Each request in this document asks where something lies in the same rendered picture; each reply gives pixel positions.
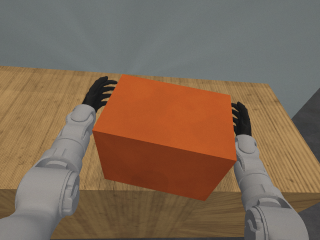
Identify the carton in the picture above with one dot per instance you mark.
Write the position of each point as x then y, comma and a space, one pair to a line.
166, 137

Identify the robot left forearm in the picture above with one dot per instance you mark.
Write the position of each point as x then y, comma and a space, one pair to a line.
70, 145

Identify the right robot upper arm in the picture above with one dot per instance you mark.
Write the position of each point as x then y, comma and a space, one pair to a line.
273, 223

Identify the left robot hand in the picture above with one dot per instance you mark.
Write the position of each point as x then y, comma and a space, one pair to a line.
95, 94

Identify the pedestal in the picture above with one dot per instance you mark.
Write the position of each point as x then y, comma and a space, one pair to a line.
34, 103

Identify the robot right forearm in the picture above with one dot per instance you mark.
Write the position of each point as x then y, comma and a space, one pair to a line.
253, 180

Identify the left robot upper arm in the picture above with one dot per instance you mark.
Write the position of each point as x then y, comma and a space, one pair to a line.
46, 195

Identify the right robot hand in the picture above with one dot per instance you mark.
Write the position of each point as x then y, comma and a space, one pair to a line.
243, 124

